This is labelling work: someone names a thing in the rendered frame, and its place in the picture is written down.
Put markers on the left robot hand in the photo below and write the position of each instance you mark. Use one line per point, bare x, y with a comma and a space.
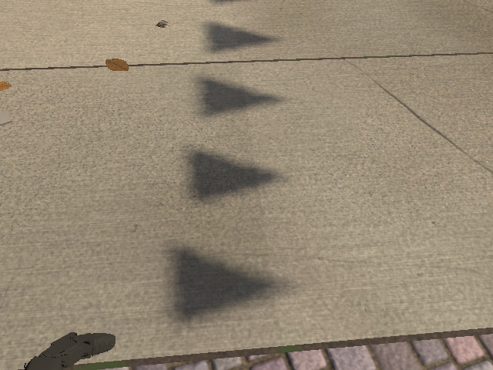
69, 349

